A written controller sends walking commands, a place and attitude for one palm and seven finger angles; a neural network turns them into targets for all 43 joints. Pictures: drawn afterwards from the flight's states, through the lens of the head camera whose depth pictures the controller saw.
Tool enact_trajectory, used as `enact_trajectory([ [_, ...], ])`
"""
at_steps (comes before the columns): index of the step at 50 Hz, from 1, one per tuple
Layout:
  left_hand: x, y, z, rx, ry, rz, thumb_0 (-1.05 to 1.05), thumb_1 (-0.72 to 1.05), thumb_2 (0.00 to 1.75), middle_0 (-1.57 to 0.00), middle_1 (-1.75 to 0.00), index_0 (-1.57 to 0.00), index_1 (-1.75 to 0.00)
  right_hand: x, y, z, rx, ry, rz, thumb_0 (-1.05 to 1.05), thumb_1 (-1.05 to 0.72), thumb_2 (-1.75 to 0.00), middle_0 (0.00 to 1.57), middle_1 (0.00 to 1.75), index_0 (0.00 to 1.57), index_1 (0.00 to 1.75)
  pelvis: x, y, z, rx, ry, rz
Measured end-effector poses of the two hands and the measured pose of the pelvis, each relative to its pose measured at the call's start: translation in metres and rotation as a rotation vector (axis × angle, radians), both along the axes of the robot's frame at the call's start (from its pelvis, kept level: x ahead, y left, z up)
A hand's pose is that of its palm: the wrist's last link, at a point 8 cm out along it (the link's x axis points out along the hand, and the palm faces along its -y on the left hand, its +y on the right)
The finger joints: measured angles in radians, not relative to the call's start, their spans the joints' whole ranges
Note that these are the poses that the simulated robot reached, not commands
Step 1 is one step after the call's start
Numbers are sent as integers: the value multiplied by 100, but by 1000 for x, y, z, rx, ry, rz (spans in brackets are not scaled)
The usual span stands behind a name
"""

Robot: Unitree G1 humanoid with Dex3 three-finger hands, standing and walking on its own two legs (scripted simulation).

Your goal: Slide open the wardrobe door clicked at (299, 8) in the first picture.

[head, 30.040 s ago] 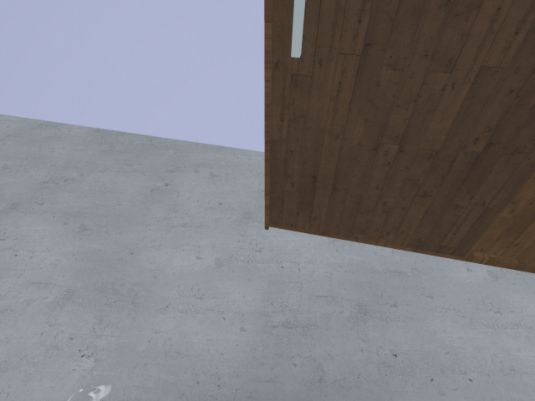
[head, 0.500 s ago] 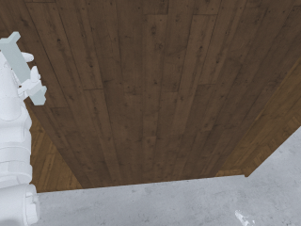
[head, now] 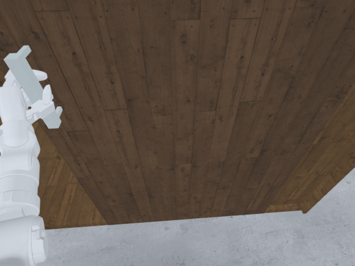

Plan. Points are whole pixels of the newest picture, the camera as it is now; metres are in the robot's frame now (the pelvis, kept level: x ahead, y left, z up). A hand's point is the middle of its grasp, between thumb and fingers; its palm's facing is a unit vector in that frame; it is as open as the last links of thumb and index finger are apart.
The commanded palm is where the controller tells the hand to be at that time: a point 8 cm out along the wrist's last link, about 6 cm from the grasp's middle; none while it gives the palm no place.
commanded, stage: stop walking and hold the door there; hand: left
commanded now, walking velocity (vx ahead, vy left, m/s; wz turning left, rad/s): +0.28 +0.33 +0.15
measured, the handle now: (40, 89) +0.43 +0.33 +0.19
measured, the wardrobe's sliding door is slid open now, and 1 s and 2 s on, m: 0.59 0.59 0.59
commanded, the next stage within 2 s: loosen the grip on the handle in 1.14 s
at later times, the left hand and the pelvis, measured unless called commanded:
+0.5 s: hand (49, 105) +0.40 +0.31 +0.18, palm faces +0.37 -0.91 -0.19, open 5.7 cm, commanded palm +0.37 +0.33 +0.15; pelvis -0.01 +0.06 +0.00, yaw +2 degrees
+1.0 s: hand (49, 105) +0.40 +0.30 +0.18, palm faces +0.33 -0.93 -0.15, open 5.7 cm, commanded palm +0.37 +0.34 +0.15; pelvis -0.02 +0.07 +0.00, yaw +2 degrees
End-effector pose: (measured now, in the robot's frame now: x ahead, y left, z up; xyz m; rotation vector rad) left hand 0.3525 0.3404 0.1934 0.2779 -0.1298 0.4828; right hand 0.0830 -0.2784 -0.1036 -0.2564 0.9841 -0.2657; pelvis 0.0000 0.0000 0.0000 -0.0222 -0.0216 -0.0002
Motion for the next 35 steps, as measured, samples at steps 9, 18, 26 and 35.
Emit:
enact_trajectory([
  [9, 10, 12, -11, 20, -58, -134, -20, 63, 80, -45, -140, -41, -140, 37, 38, 2, -44, -4, 73, 1, -90, -90, 20, 30, 20, 30, 8, 46, -7, 45, -3, 64],
  [18, 10, 9, -13, -32, -95, -169, -17, 69, 79, -45, -141, -34, -140, 71, 133, 1, 119, -85, 177, 1, -90, -90, 20, 30, 20, 30, -4, 63, -1, 20, -6, 56],
  [26, 9, 8, -12, -13, -72, -134, -17, 69, 77, -45, -140, -33, -140, 78, 156, -11, 200, -91, 258, 1, -90, -90, 20, 30, 21, 30, -7, 56, -4, 14, -3, 40],
  [35, 10, 9, -13, -53, -93, -171, -15, 69, 78, -45, -140, -35, -140, 70, 108, 4, 34, -63, 196, 1, -90, -90, 20, 30, 20, 30, -5, 64, -2, 24, 0, 68],
])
